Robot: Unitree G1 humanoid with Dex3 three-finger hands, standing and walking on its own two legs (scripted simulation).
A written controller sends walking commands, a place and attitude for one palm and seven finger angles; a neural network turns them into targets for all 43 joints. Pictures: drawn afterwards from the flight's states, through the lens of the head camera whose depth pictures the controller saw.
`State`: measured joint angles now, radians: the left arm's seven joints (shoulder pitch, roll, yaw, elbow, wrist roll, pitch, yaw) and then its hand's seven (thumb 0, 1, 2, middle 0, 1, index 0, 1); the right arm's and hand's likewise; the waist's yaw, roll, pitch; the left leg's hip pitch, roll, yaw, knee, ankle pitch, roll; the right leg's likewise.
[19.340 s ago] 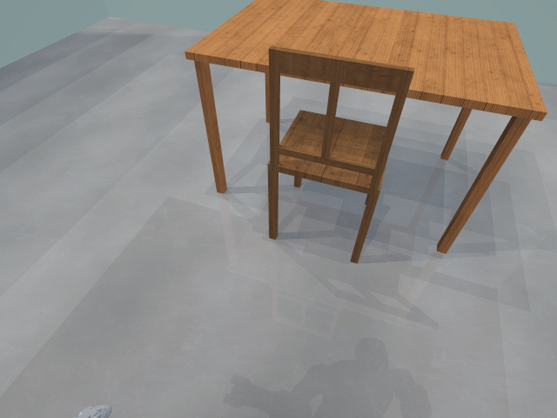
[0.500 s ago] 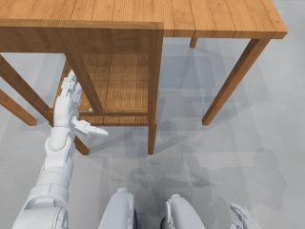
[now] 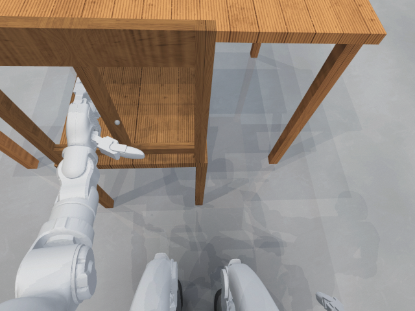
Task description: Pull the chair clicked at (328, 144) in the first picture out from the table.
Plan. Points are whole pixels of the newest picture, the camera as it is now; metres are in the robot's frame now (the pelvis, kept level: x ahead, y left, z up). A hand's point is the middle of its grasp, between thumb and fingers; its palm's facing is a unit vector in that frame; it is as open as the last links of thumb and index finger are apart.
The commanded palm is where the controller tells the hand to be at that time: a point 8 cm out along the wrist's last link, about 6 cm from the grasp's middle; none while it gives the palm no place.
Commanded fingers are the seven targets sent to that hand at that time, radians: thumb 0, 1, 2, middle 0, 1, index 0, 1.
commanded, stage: push the fingers through the gap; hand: left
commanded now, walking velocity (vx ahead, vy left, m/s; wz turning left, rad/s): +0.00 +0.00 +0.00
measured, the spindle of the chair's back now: (109, 114) +0.49 +0.19 +0.02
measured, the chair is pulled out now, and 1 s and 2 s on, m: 0.00 0.00 0.04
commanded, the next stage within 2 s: hook a spindle and tug to test in 0.28 s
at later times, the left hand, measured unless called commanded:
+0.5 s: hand (117, 127) +0.45 +0.16 +0.04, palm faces +0.03 -1.00 -0.04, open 16.8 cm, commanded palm +0.42 +0.21 +0.03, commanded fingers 0.00 -0.50 0.30 -0.18 -0.46 -0.18 -0.46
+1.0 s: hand (112, 126) +0.45 +0.17 +0.03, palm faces +0.04 -1.00 -0.03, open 10.6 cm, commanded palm +0.42 +0.21 +0.03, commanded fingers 0.00 0.45 0.71 -0.50 -1.45 -0.50 -1.45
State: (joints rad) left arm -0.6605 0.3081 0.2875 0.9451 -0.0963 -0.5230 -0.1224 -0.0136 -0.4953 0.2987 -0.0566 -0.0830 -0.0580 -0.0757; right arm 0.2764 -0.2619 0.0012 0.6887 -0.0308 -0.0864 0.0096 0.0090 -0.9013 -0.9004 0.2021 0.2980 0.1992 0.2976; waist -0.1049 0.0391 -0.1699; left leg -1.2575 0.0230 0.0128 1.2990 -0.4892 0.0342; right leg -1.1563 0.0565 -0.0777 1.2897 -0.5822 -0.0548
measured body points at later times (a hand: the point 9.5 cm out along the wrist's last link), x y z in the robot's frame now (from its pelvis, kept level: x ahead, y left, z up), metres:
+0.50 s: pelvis +0.00 +0.00 +0.00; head +0.13 +0.01 +0.43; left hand +0.44 +0.22 +0.04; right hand +0.08 -0.26 -0.12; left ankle +0.06 +0.10 -0.61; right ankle +0.01 -0.09 -0.61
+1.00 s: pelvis +0.00 +0.00 +0.00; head +0.13 +0.02 +0.43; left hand +0.45 +0.23 +0.04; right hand +0.08 -0.26 -0.12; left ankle +0.06 +0.10 -0.61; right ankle +0.01 -0.09 -0.61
